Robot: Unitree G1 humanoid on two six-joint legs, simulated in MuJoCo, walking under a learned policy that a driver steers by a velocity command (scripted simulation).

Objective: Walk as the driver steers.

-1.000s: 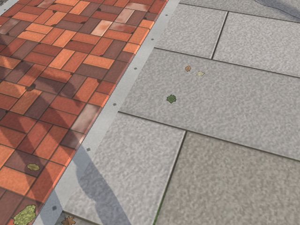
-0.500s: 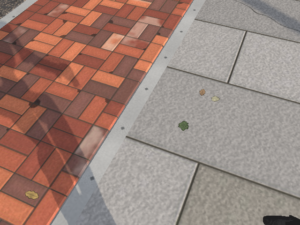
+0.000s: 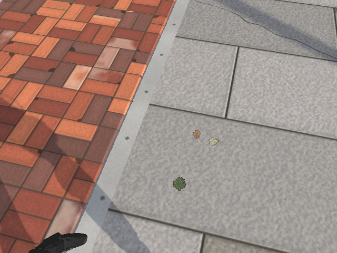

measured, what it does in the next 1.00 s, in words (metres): walks ahead, turning left: right foot, then left foot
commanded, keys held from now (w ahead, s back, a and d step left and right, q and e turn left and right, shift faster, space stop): w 0.18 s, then w+q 0.04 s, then q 0.78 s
